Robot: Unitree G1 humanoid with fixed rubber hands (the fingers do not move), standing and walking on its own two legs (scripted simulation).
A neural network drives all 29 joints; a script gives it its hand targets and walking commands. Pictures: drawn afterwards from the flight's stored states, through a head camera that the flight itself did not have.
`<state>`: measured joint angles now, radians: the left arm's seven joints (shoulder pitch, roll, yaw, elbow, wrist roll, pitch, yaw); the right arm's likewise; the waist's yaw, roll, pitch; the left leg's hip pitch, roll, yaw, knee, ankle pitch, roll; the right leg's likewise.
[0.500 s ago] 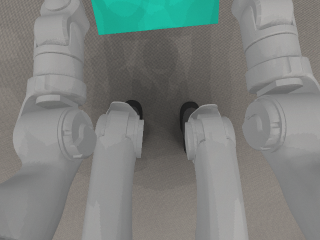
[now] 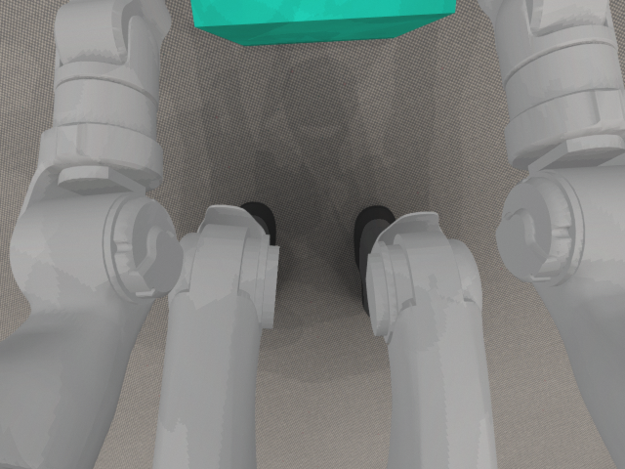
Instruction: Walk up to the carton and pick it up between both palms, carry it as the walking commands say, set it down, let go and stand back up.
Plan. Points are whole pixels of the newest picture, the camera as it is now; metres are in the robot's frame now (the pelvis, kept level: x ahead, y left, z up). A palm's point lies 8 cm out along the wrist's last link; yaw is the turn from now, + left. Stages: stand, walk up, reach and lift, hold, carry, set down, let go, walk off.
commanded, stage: set down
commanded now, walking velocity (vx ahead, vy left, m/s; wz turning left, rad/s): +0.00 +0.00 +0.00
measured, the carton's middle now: out of the picture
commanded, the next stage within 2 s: none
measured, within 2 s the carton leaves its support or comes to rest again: neither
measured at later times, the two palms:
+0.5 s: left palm out of the picture +0.55 +0.16 -0.20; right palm out of the picture +0.58 -0.14 -0.19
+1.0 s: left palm out of the picture +0.55 +0.17 -0.20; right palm out of the picture +0.58 -0.15 -0.20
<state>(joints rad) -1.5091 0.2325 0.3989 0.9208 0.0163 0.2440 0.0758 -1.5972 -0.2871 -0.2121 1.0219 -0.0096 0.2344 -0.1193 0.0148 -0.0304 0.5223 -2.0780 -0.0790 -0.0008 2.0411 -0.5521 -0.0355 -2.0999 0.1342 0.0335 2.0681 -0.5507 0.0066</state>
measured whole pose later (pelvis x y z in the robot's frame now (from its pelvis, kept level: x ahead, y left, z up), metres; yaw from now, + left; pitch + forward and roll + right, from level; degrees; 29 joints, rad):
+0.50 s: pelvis +0.00 +0.00 -0.01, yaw +0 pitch +34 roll +2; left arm -1.53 0.23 0.47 0.92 0.06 0.21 0.01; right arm -1.62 -0.30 -0.24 1.03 -0.01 0.23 -0.07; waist 0.02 -0.03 0.52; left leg -2.12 -0.08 0.00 2.08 -0.56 -0.04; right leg -2.14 0.13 0.03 2.10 -0.56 0.01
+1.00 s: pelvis +0.00 +0.00 -0.01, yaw +0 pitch +34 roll +2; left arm -1.52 0.21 0.53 0.92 0.11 0.19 -0.04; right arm -1.62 -0.31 -0.27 1.04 -0.02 0.21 -0.01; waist 0.02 -0.04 0.52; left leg -2.12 -0.08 0.00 2.09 -0.57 -0.04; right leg -2.14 0.13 0.03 2.11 -0.57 0.01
